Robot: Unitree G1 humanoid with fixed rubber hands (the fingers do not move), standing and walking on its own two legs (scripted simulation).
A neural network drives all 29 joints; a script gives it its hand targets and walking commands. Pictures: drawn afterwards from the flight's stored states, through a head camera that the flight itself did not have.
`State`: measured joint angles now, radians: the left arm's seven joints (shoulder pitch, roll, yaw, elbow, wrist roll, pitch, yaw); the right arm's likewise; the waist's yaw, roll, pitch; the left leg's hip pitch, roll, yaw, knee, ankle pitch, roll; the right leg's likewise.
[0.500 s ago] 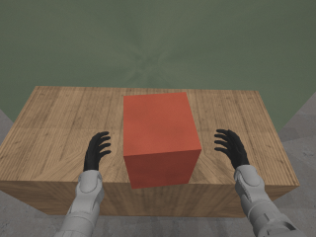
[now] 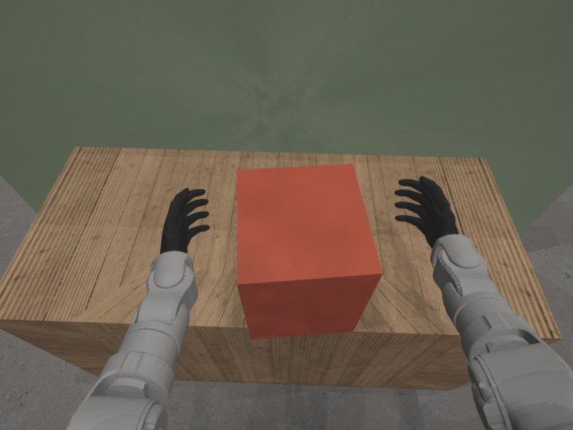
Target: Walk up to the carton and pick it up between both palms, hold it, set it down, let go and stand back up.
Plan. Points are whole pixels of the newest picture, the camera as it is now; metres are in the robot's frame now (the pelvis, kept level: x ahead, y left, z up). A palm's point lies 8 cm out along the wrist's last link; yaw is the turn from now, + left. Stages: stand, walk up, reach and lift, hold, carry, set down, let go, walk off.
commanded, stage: reach and lift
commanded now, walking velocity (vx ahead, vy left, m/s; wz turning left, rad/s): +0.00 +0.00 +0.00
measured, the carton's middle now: (299, 256) +0.42 +0.01 -0.09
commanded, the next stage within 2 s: none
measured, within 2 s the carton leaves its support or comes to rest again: neither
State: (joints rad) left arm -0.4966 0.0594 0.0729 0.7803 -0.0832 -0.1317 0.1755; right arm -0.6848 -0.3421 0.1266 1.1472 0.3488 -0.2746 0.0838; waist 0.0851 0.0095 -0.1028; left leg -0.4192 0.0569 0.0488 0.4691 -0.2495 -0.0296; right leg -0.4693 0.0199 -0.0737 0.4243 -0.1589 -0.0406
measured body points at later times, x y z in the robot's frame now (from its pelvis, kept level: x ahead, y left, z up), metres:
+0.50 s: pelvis +0.00 +0.00 -0.01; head +0.08 +0.00 +0.43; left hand +0.39 +0.19 +0.00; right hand +0.45 -0.17 +0.02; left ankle -0.02 +0.13 -0.74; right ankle +0.02 -0.09 -0.74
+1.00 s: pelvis -0.02 +0.00 -0.07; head +0.14 -0.03 +0.35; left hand +0.39 +0.17 -0.09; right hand +0.45 -0.16 -0.10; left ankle -0.02 +0.13 -0.74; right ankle +0.02 -0.09 -0.74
